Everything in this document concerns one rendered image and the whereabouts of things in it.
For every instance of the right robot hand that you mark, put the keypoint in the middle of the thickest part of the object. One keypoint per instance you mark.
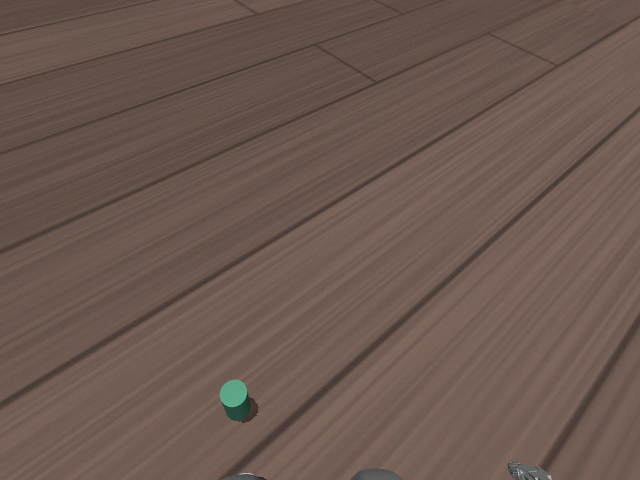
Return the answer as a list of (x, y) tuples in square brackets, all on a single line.
[(521, 471)]

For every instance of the can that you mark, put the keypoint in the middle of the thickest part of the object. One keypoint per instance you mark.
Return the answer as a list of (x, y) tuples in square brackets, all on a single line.
[(235, 400)]

